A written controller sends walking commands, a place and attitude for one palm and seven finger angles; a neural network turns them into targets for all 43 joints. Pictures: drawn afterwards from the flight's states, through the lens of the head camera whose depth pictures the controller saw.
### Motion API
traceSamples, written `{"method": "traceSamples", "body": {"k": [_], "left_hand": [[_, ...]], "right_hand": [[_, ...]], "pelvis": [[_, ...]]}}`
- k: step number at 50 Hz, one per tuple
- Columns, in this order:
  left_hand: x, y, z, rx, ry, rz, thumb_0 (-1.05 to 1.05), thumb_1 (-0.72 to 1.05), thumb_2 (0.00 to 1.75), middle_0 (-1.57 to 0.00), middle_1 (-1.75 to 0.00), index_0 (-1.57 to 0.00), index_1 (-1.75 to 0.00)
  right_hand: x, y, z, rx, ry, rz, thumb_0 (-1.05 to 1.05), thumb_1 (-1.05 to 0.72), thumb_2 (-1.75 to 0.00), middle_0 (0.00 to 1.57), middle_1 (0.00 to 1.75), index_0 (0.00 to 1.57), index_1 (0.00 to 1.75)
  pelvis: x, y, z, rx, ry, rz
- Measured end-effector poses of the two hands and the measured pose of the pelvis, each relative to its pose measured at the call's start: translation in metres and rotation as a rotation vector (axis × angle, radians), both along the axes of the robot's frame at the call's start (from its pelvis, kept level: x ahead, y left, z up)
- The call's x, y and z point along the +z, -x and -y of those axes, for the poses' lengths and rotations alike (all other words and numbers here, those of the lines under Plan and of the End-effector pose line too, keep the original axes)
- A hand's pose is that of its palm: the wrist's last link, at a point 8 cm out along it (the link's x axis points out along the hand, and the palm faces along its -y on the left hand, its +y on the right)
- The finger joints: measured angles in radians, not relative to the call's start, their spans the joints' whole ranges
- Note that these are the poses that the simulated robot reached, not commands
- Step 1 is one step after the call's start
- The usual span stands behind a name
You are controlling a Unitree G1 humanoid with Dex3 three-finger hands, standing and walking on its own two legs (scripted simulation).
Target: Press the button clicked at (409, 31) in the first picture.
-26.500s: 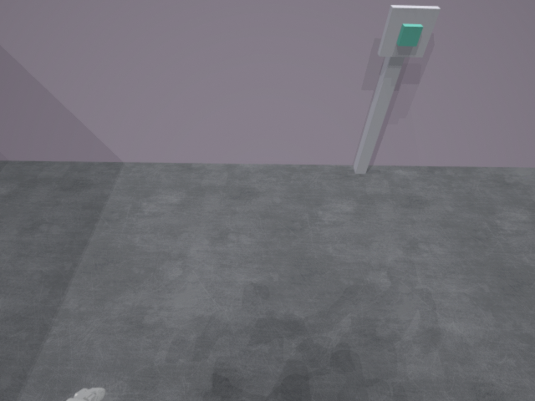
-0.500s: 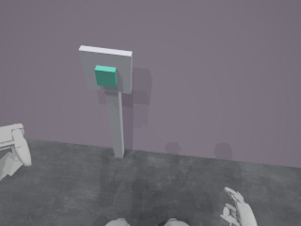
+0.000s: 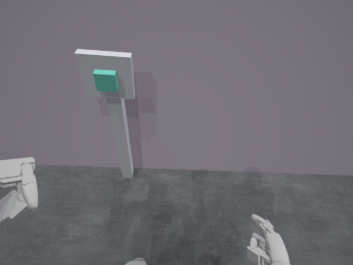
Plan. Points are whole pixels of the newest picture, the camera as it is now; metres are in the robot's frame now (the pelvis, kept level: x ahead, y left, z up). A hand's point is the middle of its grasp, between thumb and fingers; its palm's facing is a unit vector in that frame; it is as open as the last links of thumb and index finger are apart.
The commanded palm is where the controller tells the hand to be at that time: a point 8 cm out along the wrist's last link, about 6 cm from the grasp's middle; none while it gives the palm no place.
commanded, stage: stop stepping back and stand still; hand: left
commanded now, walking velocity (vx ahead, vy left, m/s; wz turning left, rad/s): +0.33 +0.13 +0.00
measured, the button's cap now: (106, 80) +0.68 +0.29 +0.01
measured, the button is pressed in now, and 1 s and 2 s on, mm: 0 0 0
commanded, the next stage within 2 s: let the arm hang, fingers relaxed in 0.76 s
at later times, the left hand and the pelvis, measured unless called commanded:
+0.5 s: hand out of the picture +0.08 +0.27 +0.17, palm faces +0.50 -0.79 -0.34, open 3.1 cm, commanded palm +0.04 +0.30 +0.18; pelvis -0.07 +0.01 +0.00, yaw +3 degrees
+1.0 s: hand out of the picture +0.10 +0.28 -0.04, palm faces +0.23 -0.89 -0.39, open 3.0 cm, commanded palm none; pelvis -0.08 +0.03 -0.01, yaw +5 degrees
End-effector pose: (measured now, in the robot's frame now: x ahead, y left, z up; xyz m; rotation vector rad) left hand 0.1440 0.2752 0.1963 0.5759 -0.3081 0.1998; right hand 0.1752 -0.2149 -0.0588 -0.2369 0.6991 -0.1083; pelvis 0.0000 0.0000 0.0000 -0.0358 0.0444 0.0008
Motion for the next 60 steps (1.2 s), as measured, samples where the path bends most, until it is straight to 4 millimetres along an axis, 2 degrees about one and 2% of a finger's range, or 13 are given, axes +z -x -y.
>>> {"method": "traceSamples", "body": {"k": [4,8,17,22,30,37,43,45,48,51,53,55,60], "left_hand": [[-0.012,0.018,-0.019,0.108,0.052,-0.004,0.01,0.88,0.89,-1.31,-1.49,-1.3,-1.5],[-0.027,0.029,-0.032,0.185,0.143,-0.01,0.01,0.89,0.89,-1.31,-1.49,-1.3,-1.5],[-0.008,0.074,-0.011,0.121,0.083,0.0,0.02,0.89,0.89,-1.3,-1.49,-1.3,-1.5],[-0.003,0.105,-0.019,0.174,0.081,0.064,0.01,0.89,0.89,-1.31,-1.49,-1.3,-1.5],[-0.027,0.093,-0.041,0.244,0.164,0.096,0.01,0.89,0.89,-1.31,-1.49,-1.31,-1.5],[-0.011,0.096,-0.012,0.15,0.059,0.034,0.01,0.89,0.89,-1.3,-1.49,-1.3,-1.5],[-0.008,0.096,-0.023,0.192,0.081,0.021,0.01,0.89,0.89,-1.31,-1.49,-1.31,-1.5],[-0.037,0.085,-0.034,0.206,0.09,-0.082,0.01,0.89,0.89,-1.3,-1.49,-1.3,-1.5],[-0.135,0.069,-0.051,0.286,0.227,-0.449,0.0,0.89,0.89,-1.28,-1.47,-1.28,-1.48],[-0.235,0.088,-0.037,0.34,0.378,-0.86,0.0,0.9,0.89,-1.22,-1.42,-1.22,-1.42],[-0.283,0.116,-0.015,0.326,0.445,-1.092,0.01,0.91,0.89,-1.17,-1.37,-1.17,-1.37],[-0.316,0.149,0.009,0.311,0.499,-1.275,0.01,0.91,0.89,-1.11,-1.31,-1.11,-1.31],[-0.333,0.212,-0.001,0.424,0.537,-1.449,0.01,0.9,0.89,-0.93,-1.2,-0.95,-1.14]], "right_hand": [[-0.003,0.033,0.024,-0.068,0.066,-0.022,0.01,-0.9,-0.9,0.2,0.3,0.2,0.3],[0.0,0.061,0.031,-0.083,0.105,-0.041,0.01,-0.9,-0.9,0.2,0.3,0.2,0.3],[0.006,0.092,0.009,-0.026,0.034,0.024,0.02,-0.9,-0.9,0.2,0.3,0.2,0.3],[-0.005,0.102,0.002,0.01,0.03,-0.02,0.01,-0.9,-0.9,0.2,0.3,0.2,0.3],[-0.016,0.109,-0.012,-0.008,0.022,0.011,0.02,-0.9,-0.9,0.2,0.3,0.2,0.3],[-0.017,0.116,-0.02,0.023,-0.046,0.007,0.01,-0.9,-0.9,0.2,0.3,0.2,0.3],[-0.02,0.12,-0.005,0.006,0.0,-0.095,0.01,-0.9,-0.9,0.2,0.3,0.2,0.3],[-0.03,0.118,0.002,0.033,0.001,-0.112,0.01,-0.9,-0.9,0.2,0.3,0.2,0.3],[-0.054,0.117,0.009,0.035,0.012,-0.192,0.01,-0.9,-0.9,0.2,0.3,0.2,0.3],[-0.062,0.125,0.005,0.019,0.012,-0.258,0.01,-0.9,-0.9,0.2,0.3,0.2,0.3],[-0.06,0.135,0.001,0.005,0.008,-0.292,0.01,-0.9,-0.9,0.2,0.3,0.2,0.3],[-0.058,0.149,-0.005,-0.007,0.008,-0.336,0.01,-0.9,-0.9,0.2,0.3,0.19,0.3],[-0.06,0.189,-0.017,-0.007,0.005,-0.498,0.01,-0.9,-0.9,0.2,0.3,0.2,0.3]], "pelvis": [[-0.002,0.004,-0.007,0.021,0.001,0.012],[0.001,0.021,-0.011,0.025,-0.012,0.045],[0.007,0.062,-0.002,0.073,-0.01,0.057],[0.004,0.071,-0.006,0.039,-0.022,0.069],[-0.009,0.085,-0.017,0.053,-0.033,0.095],[-0.005,0.087,-0.006,0.043,-0.036,0.072],[0.004,0.078,-0.011,0.05,-0.039,0.058],[-0.001,0.076,-0.018,0.067,-0.027,0.044],[-0.011,0.08,-0.028,0.082,-0.021,0.036],[-0.011,0.083,-0.031,0.078,-0.033,0.051],[-0.009,0.085,-0.031,0.072,-0.038,0.063],[-0.005,0.087,-0.031,0.067,-0.038,0.071],[0.004,0.091,-0.03,0.075,-0.025,0.071]]}}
